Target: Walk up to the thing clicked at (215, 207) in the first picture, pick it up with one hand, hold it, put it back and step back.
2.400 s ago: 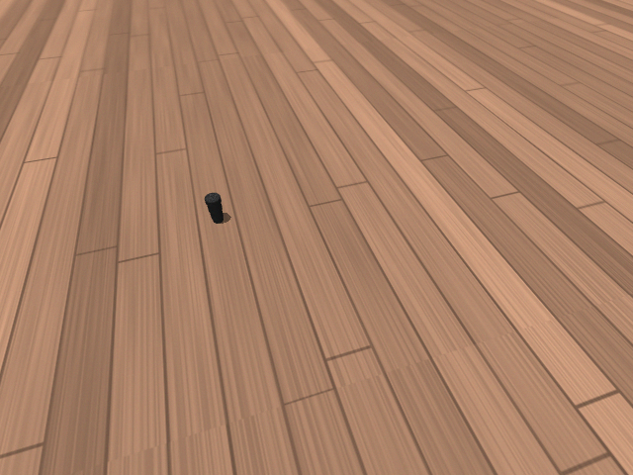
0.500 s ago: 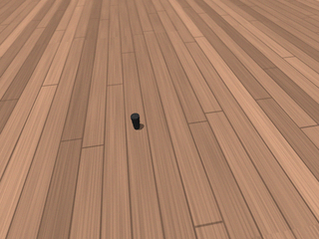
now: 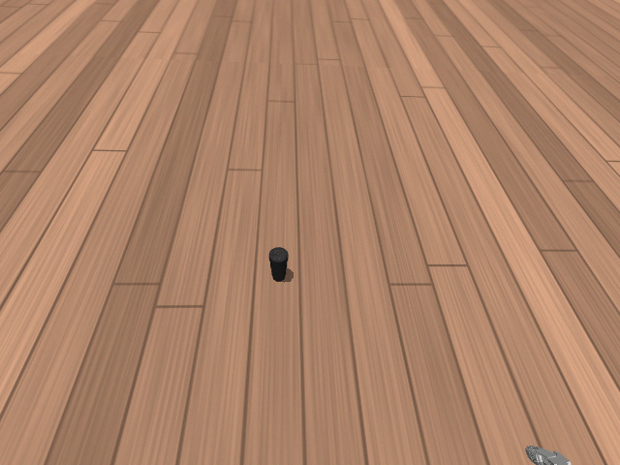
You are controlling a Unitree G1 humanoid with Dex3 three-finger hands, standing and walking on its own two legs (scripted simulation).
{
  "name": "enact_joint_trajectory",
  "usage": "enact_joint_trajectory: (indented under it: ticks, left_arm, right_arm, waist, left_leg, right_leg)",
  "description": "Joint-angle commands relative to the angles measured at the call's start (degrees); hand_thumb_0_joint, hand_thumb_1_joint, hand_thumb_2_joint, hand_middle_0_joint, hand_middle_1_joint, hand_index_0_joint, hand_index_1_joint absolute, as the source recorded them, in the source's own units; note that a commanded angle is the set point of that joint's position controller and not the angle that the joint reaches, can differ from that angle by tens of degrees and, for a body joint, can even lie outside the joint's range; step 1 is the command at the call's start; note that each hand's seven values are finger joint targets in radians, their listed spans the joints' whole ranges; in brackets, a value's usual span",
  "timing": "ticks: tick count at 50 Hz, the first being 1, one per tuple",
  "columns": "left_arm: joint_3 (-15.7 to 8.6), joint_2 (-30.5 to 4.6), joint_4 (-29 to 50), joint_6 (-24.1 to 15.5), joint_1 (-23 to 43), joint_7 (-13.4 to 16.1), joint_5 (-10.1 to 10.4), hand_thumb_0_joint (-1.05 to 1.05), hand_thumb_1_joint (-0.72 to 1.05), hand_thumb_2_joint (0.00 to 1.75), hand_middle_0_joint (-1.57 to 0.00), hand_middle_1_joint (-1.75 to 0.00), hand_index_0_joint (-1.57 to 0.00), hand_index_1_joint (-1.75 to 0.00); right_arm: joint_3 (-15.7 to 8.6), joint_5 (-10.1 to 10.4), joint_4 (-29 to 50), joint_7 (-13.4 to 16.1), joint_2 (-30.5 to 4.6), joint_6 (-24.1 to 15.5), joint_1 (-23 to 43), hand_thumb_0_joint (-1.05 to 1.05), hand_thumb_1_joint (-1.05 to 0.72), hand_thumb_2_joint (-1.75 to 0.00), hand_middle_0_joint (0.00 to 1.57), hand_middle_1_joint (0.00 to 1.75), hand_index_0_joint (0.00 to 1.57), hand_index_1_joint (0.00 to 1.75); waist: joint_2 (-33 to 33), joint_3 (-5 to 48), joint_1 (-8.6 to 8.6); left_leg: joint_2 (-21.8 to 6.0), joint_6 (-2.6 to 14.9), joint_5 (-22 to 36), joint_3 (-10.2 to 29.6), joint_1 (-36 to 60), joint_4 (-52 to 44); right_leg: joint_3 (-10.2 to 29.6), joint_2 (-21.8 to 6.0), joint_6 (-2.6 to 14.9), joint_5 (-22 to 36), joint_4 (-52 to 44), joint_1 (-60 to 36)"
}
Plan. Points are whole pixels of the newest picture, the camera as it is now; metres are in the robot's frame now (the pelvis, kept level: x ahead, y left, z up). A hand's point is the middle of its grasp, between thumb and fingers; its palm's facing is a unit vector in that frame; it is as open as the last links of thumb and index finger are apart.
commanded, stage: walk up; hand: left
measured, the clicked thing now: (278, 265) +0.93 +0.13 -0.68
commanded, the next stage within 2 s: none
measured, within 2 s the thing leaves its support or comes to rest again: neither
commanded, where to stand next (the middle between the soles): +0.60 -0.06 m, yaw -1 degrees
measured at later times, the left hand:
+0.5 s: hand (186, 368) +0.29 +0.21 -0.10, palm faces -0.04 -0.91 -0.41, open 7.4 cm
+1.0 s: hand (192, 305) +0.42 +0.24 -0.14, palm faces -0.06 -0.94 -0.33, open 7.4 cm
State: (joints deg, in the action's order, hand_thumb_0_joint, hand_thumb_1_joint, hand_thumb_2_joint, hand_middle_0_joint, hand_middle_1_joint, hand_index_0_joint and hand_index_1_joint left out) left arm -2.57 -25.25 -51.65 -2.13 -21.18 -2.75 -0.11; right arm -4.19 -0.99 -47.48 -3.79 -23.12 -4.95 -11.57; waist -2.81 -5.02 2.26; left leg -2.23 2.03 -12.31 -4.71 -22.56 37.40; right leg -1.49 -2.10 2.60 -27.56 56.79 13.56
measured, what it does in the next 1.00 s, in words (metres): walks ahead: right foot, then left foot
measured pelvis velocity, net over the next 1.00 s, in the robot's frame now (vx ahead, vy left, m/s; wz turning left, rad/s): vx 0.37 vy -0.03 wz -0.01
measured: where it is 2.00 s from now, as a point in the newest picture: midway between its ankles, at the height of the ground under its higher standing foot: (324, 377)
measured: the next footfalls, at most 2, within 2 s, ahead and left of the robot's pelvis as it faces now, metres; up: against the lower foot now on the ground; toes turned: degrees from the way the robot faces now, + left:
right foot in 0.36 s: +0.28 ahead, -0.18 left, +0.00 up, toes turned -7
left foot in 0.78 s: +0.45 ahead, +0.08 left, +0.00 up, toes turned +4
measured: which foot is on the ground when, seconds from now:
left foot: down 0.00-0.38, up 0.40-0.76, down 0.78-1.00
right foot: up 0.00-0.34, down 0.36-0.82, up 0.84-1.00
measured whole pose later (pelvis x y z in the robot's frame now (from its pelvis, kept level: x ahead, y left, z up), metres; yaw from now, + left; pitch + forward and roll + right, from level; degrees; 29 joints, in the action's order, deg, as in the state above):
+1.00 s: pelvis +0.37 -0.03 +0.02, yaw -1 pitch -3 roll +0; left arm -2.3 -25.6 -50.6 -2.3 -18.3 -2.9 0.0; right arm -2.5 -0.2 -47.3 -2.7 -21.9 -4.5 -16.4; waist -3.8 -4.9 -0.1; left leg -1.7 1.8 -14.0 -4.8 -13.8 30.9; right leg 0.2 -4.4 1.4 -20.5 57.6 26.5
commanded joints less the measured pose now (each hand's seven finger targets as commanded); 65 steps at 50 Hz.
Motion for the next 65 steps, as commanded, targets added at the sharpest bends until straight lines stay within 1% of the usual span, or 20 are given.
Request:
enact_joint_trajectory:
  ticks: [1, 7, 14, 16, 17, 19, 20, 25, 32, 38, 39, 40, 41, 46, 53, 58, 59, 61, 62, 65]
  left_arm:
    - [-3.0, -12.3, 4.5, -2.4, -1.9, 1.1, 0.6, 0.0, 0.9, 0.9, -0.2, -0.3, -0.2, -0.3]
    - [-3.1, -9.4, 5.1, -1.6, 1.6, -1.1, -0.7, 0.0, 0.9, 0.9, -0.2, -0.3, -0.2, -0.3]
    - [-4.2, -9.5, 4.9, -2.3, 6.3, -2.1, -0.8, 0.0, 0.9, 0.9, -0.2, -0.3, -0.2, -0.3]
    - [-4.7, -10.2, 3.3, -2.8, 1.3, -1.6, -1.1, 0.0, 0.9, 0.9, -0.2, -0.3, -0.2, -0.3]
    - [-5.8, -12.3, 2.0, -3.3, -3.0, -1.0, -1.1, 0.0, 0.9, 0.9, -0.2, -0.3, -0.2, -0.3]
    - [-7.3, -20.8, 2.7, -4.2, -8.5, 0.3, -0.6, 0.0, 0.9, 0.9, -0.2, -0.3, -0.2, -0.3]
    - [-6.8, -19.8, 4.2, -4.0, -5.0, 0.4, 0.0, 0.0, 0.9, 0.9, -0.2, -0.3, -0.2, -0.3]
    - [-4.7, -13.8, 6.3, -4.0, 3.2, 1.1, 0.2, 0.0, 0.9, 0.9, -0.2, -0.3, -0.2, -0.3]
    - [-5.0, -13.9, 7.8, -4.3, 0.3, 0.9, -0.4, 0.0, 0.9, 0.9, -0.2, -0.3, -0.2, -0.3]
    - [-3.8, -13.6, 8.7, -3.5, 2.9, 1.0, -0.2, 0.0, 0.9, 0.9, -0.2, -0.3, -0.2, -0.3]
    - [-2.8, -11.0, 9.0, -3.3, 1.5, 1.1, -0.3, 0.0, 0.9, 0.9, -0.2, -0.3, -0.2, -0.3]
    - [-1.8, -6.9, 9.8, -3.2, -0.6, 1.0, 0.7, 0.0, 0.9, 0.9, -0.2, -0.3, -0.2, -0.3]
    - [-3.1, -11.4, 8.3, -2.6, 0.4, 1.9, 0.2, 0.0, 0.9, 0.9, -0.2, -0.3, -0.2, -0.3]
    - [-2.9, -11.2, 3.9, -1.7, -3.6, 1.2, 0.3, 0.0, 0.9, 0.9, -0.2, -0.3, -0.2, -0.3]
    - [-3.5, -9.6, 5.0, -1.8, 3.1, -0.5, -0.5, 0.0, 0.9, 0.9, -0.2, -0.3, -0.2, -0.3]
    - [-3.8, -9.0, 2.5, -3.4, -0.4, 0.7, -0.8, 0.0, 0.9, 0.9, -0.2, -0.3, -0.2, -0.3]
    - [-4.3, -10.4, 1.6, -4.0, -3.8, 1.4, -0.9, 0.0, 0.9, 0.9, -0.2, -0.3, -0.2, -0.3]
    - [-5.3, -18.1, 3.6, -4.4, -3.3, 2.7, -0.7, 0.0, 0.9, 0.9, -0.2, -0.3, -0.2, -0.3]
    - [-5.1, -18.3, 4.1, -3.9, -2.1, 2.6, -0.1, 0.0, 0.9, 0.9, -0.2, -0.3, -0.2, -0.3]
    - [-3.7, -14.4, 4.9, -3.3, 2.2, 3.4, 0.1, 0.0, 0.9, 0.9, -0.2, -0.3, -0.2, -0.3]
  right_arm:
    - [-4.0, 1.5, 3.3, 2.3, -16.1, -1.0, -6.5, 0.0, -0.9, -0.9, 0.2, 0.3, 0.2, 0.3]
    - [-3.6, 0.8, 4.2, 2.0, -16.2, -1.7, -6.3, 0.0, -0.9, -0.9, 0.2, 0.3, 0.2, 0.3]
    - [-3.4, 1.0, 4.8, 1.5, -16.5, -1.1, -4.1, 0.0, -0.9, -0.9, 0.2, 0.3, 0.2, 0.3]
    - [-2.9, 0.8, 5.1, 1.6, -15.5, -0.6, -2.4, 0.0, -0.9, -0.9, 0.2, 0.3, 0.2, 0.3]
    - [-1.9, 0.5, 4.9, 1.7, -12.7, -0.4, -5.0, 0.0, -0.9, -0.9, 0.2, 0.3, 0.2, 0.3]
    - [-0.8, 1.0, 5.6, 2.1, -10.5, -0.2, -6.1, 0.0, -0.9, -0.9, 0.2, 0.3, 0.2, 0.3]
    - [-1.8, 0.5, 4.2, 2.7, -14.1, 0.3, -4.4, 0.0, -0.9, -0.9, 0.2, 0.3, 0.2, 0.3]
    - [-2.0, 0.9, -0.5, 1.3, -12.6, 1.3, -9.7, 0.0, -0.9, -0.9, 0.2, 0.3, 0.2, 0.3]
    - [-2.0, -0.2, 2.3, -0.1, -10.3, 1.0, -1.5, 0.0, -0.9, -0.9, 0.2, 0.3, 0.2, 0.3]
    - [-3.1, -0.1, 0.6, 0.3, -11.2, -0.1, -6.6, 0.0, -0.9, -0.9, 0.2, 0.3, 0.2, 0.3]
    - [-4.1, -0.3, -1.1, 0.9, -14.0, -0.5, -12.6, 0.0, -0.9, -0.9, 0.2, 0.3, 0.2, 0.3]
    - [-5.8, -0.9, 0.1, 1.5, -20.0, -0.8, -16.1, 0.0, -0.9, -0.9, 0.2, 0.3, 0.2, 0.3]
    - [-6.1, 0.9, 0.9, 1.6, -21.2, -0.7, -16.6, 0.0, -0.9, -0.9, 0.2, 0.3, 0.2, 0.3]
    - [-3.2, 1.4, 3.1, 2.4, -14.9, -0.8, -6.3, 0.0, -0.9, -0.9, 0.2, 0.3, 0.2, 0.3]
    - [-3.5, 0.5, 4.4, 1.8, -16.3, -0.5, -6.5, 0.0, -0.9, -0.9, 0.2, 0.3, 0.2, 0.3]
    - [-2.4, 0.9, 5.4, 1.6, -14.0, 1.1, -4.7, 0.0, -0.9, -0.9, 0.2, 0.3, 0.2, 0.3]
    - [-1.2, 1.0, 5.4, 1.8, -11.0, 1.3, -6.1, 0.0, -0.9, -0.9, 0.2, 0.3, 0.2, 0.3]
    - [0.4, 1.2, 5.3, 2.8, -7.3, 2.1, -8.7, 0.0, -0.9, -0.9, 0.2, 0.3, 0.2, 0.3]
    - [-1.1, 0.7, 4.2, 3.6, -11.8, 2.7, -6.8, 0.0, -0.9, -0.9, 0.2, 0.3, 0.2, 0.3]
    - [-1.2, 1.5, 1.3, 3.8, -11.5, 3.2, -8.1, 0.0, -0.9, -0.9, 0.2, 0.3, 0.2, 0.3]
  waist:
    - [9.1, 3.4, -3.38]
    - [12.0, 1.3, -3.49]
    - [9.4, 0.1, -2.39]
    - [6.6, 2.7, 1.14]
    - [-0.5, 6.0, 2.96]
    - [-15.6, 7.1, 5.05]
    - [-6.9, 4.7, 3.56]
    - [-6.6, 1.7, -1.59]
    - [-4.2, 1.3, 1.12]
    - [0.7, 3.5, -4.27]
    - [8.1, 7.3, -7.14]
    - [22.2, 9.6, -8.1]
    - [17.1, 9.2, -8.56]
    - [11.8, 2.0, -1.84]
    - [13.0, -0.6, -3.49]
    - [7.1, 3.2, -0.34]
    - [1.7, 5.8, 1.42]
    - [-11.2, 6.3, 0.87]
    - [-6.6, 4.8, 1.1]
    - [-5.1, 4.4, -1.27]
  left_leg:
    - [-16.7, 9.92, -4.2, 22.6, 18.5, -21.7]
    - [-14.8, 12.26, 1.3, 11.6, 13.0, -22.9]
    - [-12.2, 9.22, -9.6, 8.0, 4.5, -20.2]
    - [-10.1, 7.21, -5.7, 5.3, 2.4, -10.6]
    - [-6.9, 5.5, -1.5, 2.4, -1.1, 1.2]
    - [3.7, 0.37, -18.1, 1.4, -18.2, 28.0]
    - [-0.2, 0.17, -17.3, 6.9, -17.8, 32.2]
    - [-3.1, -0.91, -5.7, 6.1, -8.1, 22.2]
    - [-3.3, -2.0, 0.8, 3.2, -6.4, 2.7]
    - [1.0, 0.12, 0.7, -0.4, 14.1, -6.1]
    - [0.0, 2.19, -5.5, 3.7, 23.3, -9.4]
    - [-15.0, 7.96, -14.0, 29.6, 31.8, -17.5]
    - [-22.1, 13.58, -12.8, 42.1, 29.5, -21.9]
    - [-13.4, 9.49, 3.3, 15.0, 12.3, -20.5]
    - [-11.8, 11.04, -11.2, 11.9, 6.6, -23.2]
    - [-9.0, 7.66, 0.0, 7.3, 3.0, -8.3]
    - [-6.7, 5.75, 0.2, 5.2, 0.5, 0.8]
    - [3.4, -0.16, -19.0, 2.6, -12.3, 20.6]
    - [0.6, -0.06, -21.2, 6.4, -11.8, 25.5]
    - [-1.4, -0.37, -16.3, 8.1, -8.6, 23.2]
  right_leg:
    - [7.2, -3.3, 0.3, 5.6, 9.3, 22.3]
    - [1.5, -5.3, -2.43, 8.6, -7.4, 18.0]
    - [-1.8, -2.8, -1.52, 17.7, -20.7, 5.1]
    - [-4.0, -0.5, -1.01, 17.4, -23.8, -4.3]
    - [-2.1, 0.3, -0.04, 12.7, -26.2, -13.4]
    - [38.6, -22.5, 9.6, 0.7, -44.0, -19.7]
    - [38.4, -24.2, 12.99, 3.1, -42.3, -14.6]
    - [11.3, -12.6, 9.25, 16.2, -41.4, -1.4]
    - [6.9, -12.8, 10.06, 14.7, -40.5, -3.5]
    - [2.8, -11.0, 6.88, 18.9, -27.5, 5.4]
    - [-0.2, -7.6, 5.01, 23.3, -13.9, 9.2]
    - [-4.7, 0.8, 0.18, 12.4, 4.7, 23.1]
    - [1.4, 1.8, 0.53, -4.1, 9.8, 25.9]
    - [4.1, -4.0, -0.66, 7.2, 4.0, 17.9]
    - [-0.2, -3.9, -2.36, 12.8, -13.9, 12.6]
    - [-4.0, 1.4, -1.81, 17.9, -26.2, -3.3]
    - [-0.3, 0.2, -0.89, 16.7, -29.3, -10.1]
    - [33.1, -22.4, 9.61, 19.6, -40.5, -13.2]
    - [34.1, -23.8, 14.38, 23.1, -37.7, -9.9]
    - [16.8, -16.0, 10.5, 32.9, -34.2, -5.5]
